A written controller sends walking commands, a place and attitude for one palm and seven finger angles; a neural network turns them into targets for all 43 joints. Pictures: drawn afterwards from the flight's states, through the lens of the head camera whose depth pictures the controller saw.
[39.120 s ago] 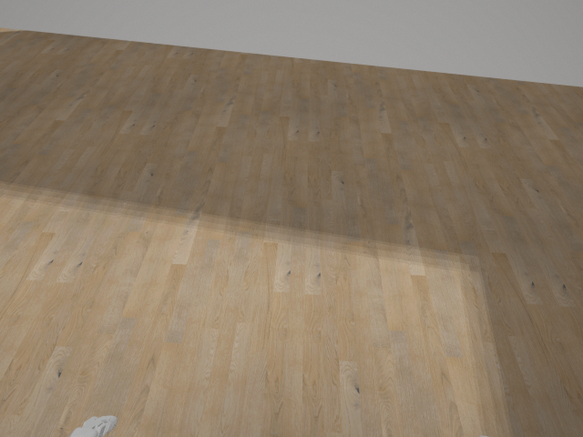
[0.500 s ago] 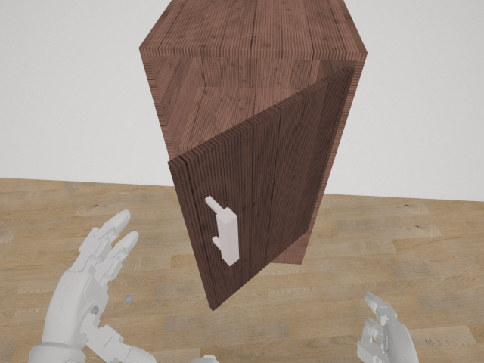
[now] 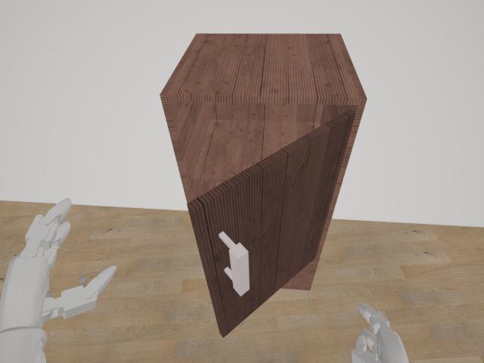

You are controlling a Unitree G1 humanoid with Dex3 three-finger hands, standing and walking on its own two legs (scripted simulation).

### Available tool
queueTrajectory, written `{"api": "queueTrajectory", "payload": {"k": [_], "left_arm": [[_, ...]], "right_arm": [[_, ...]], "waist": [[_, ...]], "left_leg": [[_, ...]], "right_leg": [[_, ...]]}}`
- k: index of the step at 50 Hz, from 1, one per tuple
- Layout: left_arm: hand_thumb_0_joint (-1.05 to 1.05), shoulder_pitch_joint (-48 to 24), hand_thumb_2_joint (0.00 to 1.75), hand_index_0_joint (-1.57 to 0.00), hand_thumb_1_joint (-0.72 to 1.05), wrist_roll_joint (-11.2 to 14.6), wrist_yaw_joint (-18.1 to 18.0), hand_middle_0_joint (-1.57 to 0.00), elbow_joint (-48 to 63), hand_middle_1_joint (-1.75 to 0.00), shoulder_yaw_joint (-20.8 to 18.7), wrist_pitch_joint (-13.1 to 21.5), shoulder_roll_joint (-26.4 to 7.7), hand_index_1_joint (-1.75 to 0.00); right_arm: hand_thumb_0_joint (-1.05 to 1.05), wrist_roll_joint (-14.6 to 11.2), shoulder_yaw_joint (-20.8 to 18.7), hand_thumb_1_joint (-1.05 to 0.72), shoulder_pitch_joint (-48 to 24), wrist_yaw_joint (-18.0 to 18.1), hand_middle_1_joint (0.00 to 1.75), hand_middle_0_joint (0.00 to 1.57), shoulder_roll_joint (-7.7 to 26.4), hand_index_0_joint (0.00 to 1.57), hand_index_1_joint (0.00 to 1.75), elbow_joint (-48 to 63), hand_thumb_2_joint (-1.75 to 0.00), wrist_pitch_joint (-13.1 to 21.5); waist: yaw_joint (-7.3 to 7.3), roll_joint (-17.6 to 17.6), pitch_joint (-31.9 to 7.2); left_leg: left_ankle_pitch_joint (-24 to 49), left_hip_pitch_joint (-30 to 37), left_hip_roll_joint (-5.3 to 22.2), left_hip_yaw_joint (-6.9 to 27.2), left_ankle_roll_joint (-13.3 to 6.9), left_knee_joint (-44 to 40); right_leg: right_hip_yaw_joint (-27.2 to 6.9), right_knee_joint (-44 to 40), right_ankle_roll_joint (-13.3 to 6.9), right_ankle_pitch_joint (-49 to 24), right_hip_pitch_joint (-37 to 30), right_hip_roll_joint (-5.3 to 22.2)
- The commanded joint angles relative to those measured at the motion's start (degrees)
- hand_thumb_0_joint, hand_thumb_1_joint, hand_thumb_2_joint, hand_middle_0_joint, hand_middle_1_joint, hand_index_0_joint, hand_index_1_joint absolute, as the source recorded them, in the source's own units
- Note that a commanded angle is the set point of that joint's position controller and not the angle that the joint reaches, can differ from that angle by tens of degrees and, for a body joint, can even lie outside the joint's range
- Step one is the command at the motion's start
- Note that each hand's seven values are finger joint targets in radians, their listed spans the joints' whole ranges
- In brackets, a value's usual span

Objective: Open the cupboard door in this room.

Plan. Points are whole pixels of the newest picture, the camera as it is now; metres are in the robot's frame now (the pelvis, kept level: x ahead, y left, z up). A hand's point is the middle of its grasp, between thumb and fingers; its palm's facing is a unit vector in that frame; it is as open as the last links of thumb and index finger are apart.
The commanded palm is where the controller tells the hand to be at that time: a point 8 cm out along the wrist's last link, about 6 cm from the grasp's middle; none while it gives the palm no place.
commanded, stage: draw the hand back to the body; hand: left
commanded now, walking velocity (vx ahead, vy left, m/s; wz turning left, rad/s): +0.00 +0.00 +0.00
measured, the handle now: (233, 263) +0.31 +0.06 -0.03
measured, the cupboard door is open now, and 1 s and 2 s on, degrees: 45 45 45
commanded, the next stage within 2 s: step back with the hand held close in 0.56 s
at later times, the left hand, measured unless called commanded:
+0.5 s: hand (67, 266) +0.19 +0.25 +0.15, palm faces +0.43 -0.80 -0.42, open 7.5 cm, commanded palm +0.14 +0.29 +0.17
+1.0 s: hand (66, 268) +0.18 +0.24 +0.16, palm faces +0.32 -0.79 -0.52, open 7.4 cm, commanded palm +0.12 +0.29 +0.18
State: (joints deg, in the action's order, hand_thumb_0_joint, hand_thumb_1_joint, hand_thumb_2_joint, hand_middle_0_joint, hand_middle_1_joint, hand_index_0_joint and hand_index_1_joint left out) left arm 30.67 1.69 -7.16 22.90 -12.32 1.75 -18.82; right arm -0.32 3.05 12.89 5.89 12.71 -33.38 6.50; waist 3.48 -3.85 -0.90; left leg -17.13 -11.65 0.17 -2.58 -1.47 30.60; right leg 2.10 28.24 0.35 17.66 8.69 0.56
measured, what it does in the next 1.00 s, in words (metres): stands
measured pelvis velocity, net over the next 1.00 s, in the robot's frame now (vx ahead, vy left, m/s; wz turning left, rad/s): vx -0.03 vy -0.01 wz -0.05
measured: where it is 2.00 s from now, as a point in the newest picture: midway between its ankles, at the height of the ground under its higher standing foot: outside the picture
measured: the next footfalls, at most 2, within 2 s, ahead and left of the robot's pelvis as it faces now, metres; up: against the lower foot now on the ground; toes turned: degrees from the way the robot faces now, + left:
right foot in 1.90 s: -0.26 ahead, -0.07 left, +0.00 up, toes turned -7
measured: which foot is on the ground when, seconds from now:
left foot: down 0.00-1.00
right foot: down 0.00-1.00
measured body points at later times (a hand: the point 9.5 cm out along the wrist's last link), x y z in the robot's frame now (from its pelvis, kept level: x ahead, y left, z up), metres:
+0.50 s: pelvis +0.00 -0.02 +0.01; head -0.02 -0.04 +0.46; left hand +0.16 +0.29 +0.18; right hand +0.18 -0.24 -0.08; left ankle -0.01 +0.10 -0.74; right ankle -0.03 -0.12 -0.74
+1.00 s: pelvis -0.03 -0.01 +0.01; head -0.02 -0.03 +0.46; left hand +0.16 +0.28 +0.19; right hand +0.15 -0.26 -0.07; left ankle -0.01 +0.10 -0.74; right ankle -0.03 -0.12 -0.74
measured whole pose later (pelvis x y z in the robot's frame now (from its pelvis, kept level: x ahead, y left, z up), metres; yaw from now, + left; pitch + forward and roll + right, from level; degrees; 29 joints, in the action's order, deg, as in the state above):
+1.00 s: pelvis -0.03 -0.01 +0.01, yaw -3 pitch +0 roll -1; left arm 31.6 2.7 -6.1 24.5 -21.3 7.6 -23.4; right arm -0.8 -1.1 8.8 5.2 14.4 -32.4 0.2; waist 0.5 -3.5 1.5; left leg -11.0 -12.5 1.9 -4.8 -0.8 24.0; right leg -0.1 21.4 -0.3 10.5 10.5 -1.3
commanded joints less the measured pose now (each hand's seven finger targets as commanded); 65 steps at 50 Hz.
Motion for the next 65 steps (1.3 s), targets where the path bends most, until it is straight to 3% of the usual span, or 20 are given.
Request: {"api": "queueTrajectory", "payload": {"k": [1, 6, 9, 11, 18, 23, 26, 33, 34, 35, 36, 38, 40, 44, 47, 50, 53, 54, 60, 65], "left_arm": [[0.0, -4.3, 0.78, -0.19, 0.62, 0.7, -0.8, -0.19, 12.1, -0.3, -9.0, 3.9, -9.6, -0.3], [0.0, -7.6, 0.86, -0.2, 0.8, 1.2, -0.9, -0.2, 12.5, -0.3, -12.7, 4.8, -11.6, -0.3], [0.0, -9.1, 0.9, -0.2, 0.9, 1.5, -0.9, -0.2, 11.3, -0.3, -15.1, 5.1, -13.1, -0.3], [0.0, -7.4, 0.9, -0.2, 0.9, 1.7, -0.2, -0.2, 8.3, -0.3, -12.0, 4.8, -9.4, -0.3], [0.0, -8.3, 0.9, -0.2, 0.9, 1.6, -0.1, -0.2, 9.8, -0.3, -13.2, 5.6, -11.6, -0.3], [0.0, -9.2, 0.9, -0.2, 0.9, 1.4, -0.4, -0.2, 11.7, -0.3, -13.8, 6.1, -12.4, -0.3], [0.0, -8.9, 0.9, -0.2, 0.9, 1.6, -0.3, -0.2, 10.1, -0.3, -13.5, 6.1, -11.8, -0.3], [0.0, -8.3, 0.9, -0.2, 0.9, 1.8, 0.1, -0.2, 8.4, -0.3, -13.0, 6.5, -11.2, -0.3], [0.0, -13.4, 0.9, -0.2, 0.9, 1.7, 0.0, -0.2, 14.5, -0.3, -13.0, 7.2, -12.8, -0.3], [0.0, -14.4, 0.9, -0.2, 0.9, 1.4, -0.4, -0.2, 14.2, -0.3, -19.2, 8.8, -18.2, -0.3], [0.0, -8.6, 0.9, -0.2, 0.9, 1.3, 0.1, -0.2, 9.3, -0.3, -17.1, 8.8, -14.9, -0.3], [0.0, -5.4, 0.9, -0.2, 0.9, 1.1, 0.3, -0.2, 9.4, -0.3, -15.5, 9.2, -13.1, -0.3], [0.0, -4.1, 0.9, -0.2, 0.9, 1.1, 0.1, -0.2, 10.5, -0.3, -15.6, 9.7, -13.2, -0.3], [0.0, -1.2, 0.9, -0.2, 0.9, 1.4, -0.5, -0.2, 11.5, -0.3, -17.5, 9.6, -15.2, -0.3], [0.0, 0.3, 0.9, -0.2, 0.9, 1.7, -0.8, -0.2, 12.4, -0.3, -18.3, 9.5, -15.7, -0.3], [0.0, 1.2, 0.9, -0.2, 0.9, 1.6, -1.2, -0.2, 14.2, -0.3, -18.5, 9.6, -15.8, -0.3], [0.0, 1.8, 0.9, -0.2, 0.9, 1.5, -1.6, -0.2, 14.6, -0.3, -18.7, 9.7, -16.0, -0.3], [0.0, 1.6, 0.9, -0.2, 0.9, 1.4, -1.8, -0.2, 15.2, -0.3, -18.9, 9.8, -16.2, -0.3], [0.0, 0.5, 0.9, -0.2, 0.9, 0.3, -2.4, -0.2, 15.5, -0.3, -18.6, 11.4, -15.2, -0.3], [0.0, -1.2, 0.9, -0.2, 0.9, -1.2, -2.8, -0.2, 17.0, -0.3, -19.6, 13.1, -14.6, -0.3]], "right_arm": [[0.0, 0.4, -2.7, -0.9, -7.4, 0.0, 0.3, 0.2, 6.4, 0.2, 0.3, 8.2, -0.9, 2.8], [0.0, 0.5, -3.1, -0.9, -8.1, -0.5, 0.3, 0.2, 6.5, 0.2, 0.3, 7.2, -0.9, 2.4], [0.0, 0.6, -3.4, -0.9, -8.5, -0.4, 0.3, 0.2, 6.6, 0.2, 0.3, 6.6, -0.9, 2.3], [0.0, 0.5, -3.5, -0.9, -8.6, -0.7, 0.3, 0.2, 6.6, 0.2, 0.3, 6.4, -0.9, 2.0], [0.0, 0.7, -4.0, -0.9, -9.3, -0.9, 0.3, 0.2, 6.6, 0.2, 0.3, 6.2, -0.9, 2.0], [0.0, 0.6, -4.0, -0.9, -9.6, -0.7, 0.3, 0.2, 6.3, 0.2, 0.3, 5.7, -0.9, 2.7], [0.0, 0.6, -4.1, -0.9, -9.7, -0.7, 0.3, 0.2, 6.3, 0.2, 0.3, 5.4, -0.9, 2.9], [0.0, 0.6, -4.5, -0.9, -9.9, -0.8, 0.3, 0.2, 6.3, 0.2, 0.3, 5.0, -0.9, 2.9], [0.0, 0.6, -4.3, -0.9, -10.5, -0.9, 0.3, 0.2, 6.4, 0.2, 0.3, 5.5, -0.9, 3.3], [0.0, 0.0, -4.4, -0.9, -10.4, -0.6, 0.3, 0.2, 7.9, 0.2, 0.3, 7.2, -0.9, 2.1], [0.0, 0.4, -4.7, -0.9, -10.0, -0.6, 0.3, 0.2, 7.2, 0.2, 0.3, 6.2, -0.9, 1.0], [0.0, 0.5, -5.0, -0.9, -9.8, -0.8, 0.3, 0.2, 7.4, 0.2, 0.3, 6.8, -0.9, -0.3], [0.0, 0.4, -5.2, -0.9, -9.7, -0.7, 0.3, 0.2, 7.5, 0.2, 0.3, 7.5, -0.9, -1.0], [0.0, 0.0, -5.7, -0.9, -9.8, -0.3, 0.3, 0.2, 7.5, 0.2, 0.3, 8.9, -0.9, -2.7], [0.0, -0.3, -5.9, -0.9, -9.8, -0.2, 0.3, 0.2, 7.2, 0.2, 0.3, 10.0, -0.9, -3.7], [0.0, -0.4, -6.0, -0.9, -9.9, -0.1, 0.3, 0.2, 7.3, 0.2, 0.3, 10.7, -0.9, -4.0], [0.0, -0.4, -6.1, -0.9, -9.4, -0.1, 0.3, 0.2, 7.5, 0.2, 0.3, 11.0, -0.9, -4.1], [0.0, -0.4, -6.2, -0.9, -9.6, -0.1, 0.3, 0.2, 7.7, 0.2, 0.3, 11.0, -0.9, -4.0], [0.0, -0.2, -6.0, -0.9, -8.8, -0.1, 0.3, 0.2, 8.1, 0.2, 0.3, 11.3, -0.9, -2.6], [0.0, -0.1, -6.3, -0.9, -7.9, 0.0, 0.3, 0.2, 8.4, 0.2, 0.3, 11.4, -0.9, -0.6]], "waist": [[0.13, -0.4, -2.8], [0.32, -1.2, -2.6], [0.6, 0.3, -2.3], [0.11, 1.0, -0.3], [0.64, 1.8, -2.4], [0.62, -1.5, -2.6], [0.41, 0.7, -1.0], [0.48, 1.6, -0.7], [0.55, 0.3, -2.9], [-2.58, 2.9, 2.9], [-2.59, 4.0, 1.7], [-2.69, 3.8, -1.0], [-2.67, 1.4, -4.0], [-2.55, 2.2, -7.8], [-2.56, 3.6, -8.3], [-2.44, 0.8, -8.4], [-2.61, 1.8, -7.1], [-2.52, 0.7, -7.1], [-3.0, -1.2, -1.9], [-2.81, -3.7, -1.8]], "left_leg": [[20.1, 5.9, 2.4, 2.4, 0.9, -7.4], [18.6, 7.3, 2.3, 2.2, 1.0, -9.2], [18.3, 7.6, 2.2, 1.9, 0.9, -9.4], [17.4, 7.7, 2.1, 1.5, 0.6, -9.8], [16.5, 8.8, 1.7, 1.2, 0.3, -10.2], [16.9, 9.8, 1.5, 0.7, 0.4, -9.8], [15.8, 9.5, 1.6, 0.7, 0.4, -10.1], [15.2, 9.8, 1.4, 0.1, 0.0, -10.1], [15.1, 10.4, 1.2, 0.5, 0.1, -10.0], [11.4, 6.9, 2.0, 1.0, -0.5, -7.6], [10.5, 6.9, 1.8, 1.0, -0.7, -6.4], [11.5, 6.7, 2.0, 0.8, -0.4, -6.5], [15.8, 6.8, 2.6, 0.6, -0.1, -7.3], [21.9, 6.6, 3.5, 0.7, 0.0, -7.6], [22.1, 5.3, 3.9, 0.6, 0.0, -7.6], [21.6, 3.3, 4.0, 1.0, 0.1, -8.1], [17.3, 0.1, 4.4, 1.4, -0.1, -8.7], [15.7, -1.0, 4.4, 1.9, -0.3, -9.1], [-7.3, -13.5, 5.9, 4.9, -2.0, -13.8], [-20.8, -25.0, 9.2, 9.2, -4.1, -17.3]], "right_leg": [[0.2, -5.8, -1.3, -15.0, -0.7, -0.5], [-0.1, -7.8, -1.5, -14.8, -2.6, -0.7], [-0.2, -8.8, -1.6, -15.7, -3.4, -0.8], [-0.2, -9.4, -1.3, -15.2, -2.4, -0.8], [-0.9, -10.4, -1.2, -15.6, -3.9, -0.8], [-1.2, -10.9, -1.3, -16.3, -3.7, -0.7], [-1.2, -11.6, -1.1, -15.5, -3.1, -0.8], [-1.8, -12.5, -0.8, -15.3, -2.8, -0.7], [-2.0, -12.4, -1.0, -15.4, -4.1, -0.5], [-7.4, -15.3, -1.0, -18.3, 4.4, 1.7], [-7.6, -15.5, -1.0, -19.6, 4.7, 2.9], [-7.4, -14.5, -0.9, -20.4, 3.9, 3.2], [-5.9, -11.7, -0.8, -24.2, 1.6, 3.0], [-4.4, -8.8, -0.3, -28.7, -0.6, 2.5], [-4.5, -7.7, -0.1, -28.3, -0.2, 1.9], [-4.5, -6.3, -0.2, -27.0, -0.7, 1.6], [-4.7, -5.9, 0.1, -23.4, -0.2, 1.1], [-4.7, -5.7, 0.0, -22.3, -0.8, 1.0], [-5.3, -4.1, 0.2, -7.4, -1.9, -0.2], [-4.4, 4.1, 0.8, -4.5, -8.0, -2.6]]}}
